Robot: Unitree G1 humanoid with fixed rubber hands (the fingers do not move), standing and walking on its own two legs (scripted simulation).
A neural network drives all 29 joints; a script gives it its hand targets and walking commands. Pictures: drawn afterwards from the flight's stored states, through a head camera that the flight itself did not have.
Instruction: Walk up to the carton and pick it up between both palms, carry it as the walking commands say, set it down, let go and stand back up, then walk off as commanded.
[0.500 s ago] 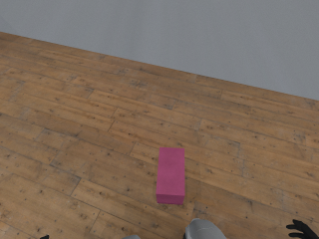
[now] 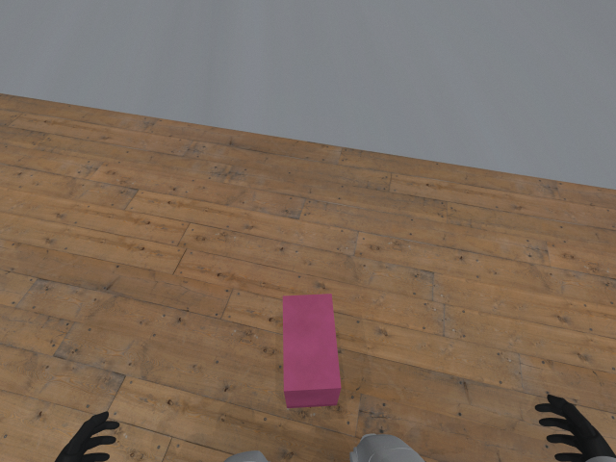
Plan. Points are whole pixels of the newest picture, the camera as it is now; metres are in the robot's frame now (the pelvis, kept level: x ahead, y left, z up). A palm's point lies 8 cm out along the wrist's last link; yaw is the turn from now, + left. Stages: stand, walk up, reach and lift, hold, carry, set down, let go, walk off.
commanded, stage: walk up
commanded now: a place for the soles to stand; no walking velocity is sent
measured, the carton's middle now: (309, 350) +0.47 +0.00 -0.65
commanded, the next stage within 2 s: reach and lift in 1.86 s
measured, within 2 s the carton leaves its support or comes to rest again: neither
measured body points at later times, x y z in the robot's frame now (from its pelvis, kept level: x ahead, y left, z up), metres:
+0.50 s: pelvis +0.00 -0.01 +0.01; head +0.01 -0.01 +0.46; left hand +0.14 +0.31 -0.08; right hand +0.10 -0.36 -0.08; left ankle +0.00 +0.12 -0.71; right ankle +0.03 -0.12 -0.71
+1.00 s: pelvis +0.01 +0.00 +0.01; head +0.03 +0.00 +0.46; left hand +0.17 +0.32 -0.08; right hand +0.10 -0.35 -0.08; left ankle +0.00 +0.12 -0.71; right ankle +0.03 -0.12 -0.71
